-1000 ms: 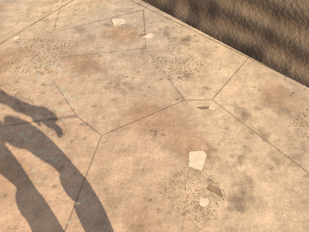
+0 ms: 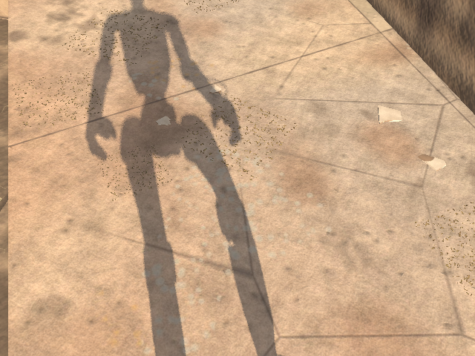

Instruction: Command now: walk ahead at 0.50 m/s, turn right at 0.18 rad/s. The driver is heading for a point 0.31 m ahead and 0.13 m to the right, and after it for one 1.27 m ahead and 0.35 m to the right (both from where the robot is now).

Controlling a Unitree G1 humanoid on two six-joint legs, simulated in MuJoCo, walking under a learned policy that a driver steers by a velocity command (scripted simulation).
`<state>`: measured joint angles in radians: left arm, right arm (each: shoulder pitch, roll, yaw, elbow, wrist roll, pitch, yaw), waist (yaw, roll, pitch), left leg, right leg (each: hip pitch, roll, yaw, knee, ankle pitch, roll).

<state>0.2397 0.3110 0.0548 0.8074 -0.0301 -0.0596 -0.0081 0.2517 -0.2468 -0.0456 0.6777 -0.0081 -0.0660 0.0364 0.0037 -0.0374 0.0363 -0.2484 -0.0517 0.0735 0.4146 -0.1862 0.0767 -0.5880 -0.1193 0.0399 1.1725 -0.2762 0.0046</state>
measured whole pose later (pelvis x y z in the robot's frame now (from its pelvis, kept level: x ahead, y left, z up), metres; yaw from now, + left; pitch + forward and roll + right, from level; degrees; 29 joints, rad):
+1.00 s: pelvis +0.33 -0.04 +0.00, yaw -28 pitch +1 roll -1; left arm 0.14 0.27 0.05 0.66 0.02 0.03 0.02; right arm 0.19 -0.24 -0.03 0.71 -0.01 -0.02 -0.01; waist -0.02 -0.03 0.01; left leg -0.31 -0.03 -0.10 0.50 -0.21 0.00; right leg -0.33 0.07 0.13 0.68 -0.43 0.06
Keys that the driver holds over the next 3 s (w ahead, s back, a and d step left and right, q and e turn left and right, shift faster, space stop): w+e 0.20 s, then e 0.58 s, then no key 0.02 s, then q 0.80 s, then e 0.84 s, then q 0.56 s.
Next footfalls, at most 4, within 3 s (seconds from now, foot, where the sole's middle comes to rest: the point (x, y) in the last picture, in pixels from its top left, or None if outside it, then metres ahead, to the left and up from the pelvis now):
0.36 right None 0.35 -0.16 -0.78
0.86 left None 0.45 0.03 -0.78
1.10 right None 0.29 -0.18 -0.78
1.44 left None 0.41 0.07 -0.78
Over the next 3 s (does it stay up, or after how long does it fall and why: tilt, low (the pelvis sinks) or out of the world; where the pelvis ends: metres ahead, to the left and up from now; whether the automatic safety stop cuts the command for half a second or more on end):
stays up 0.31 -0.03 -0.01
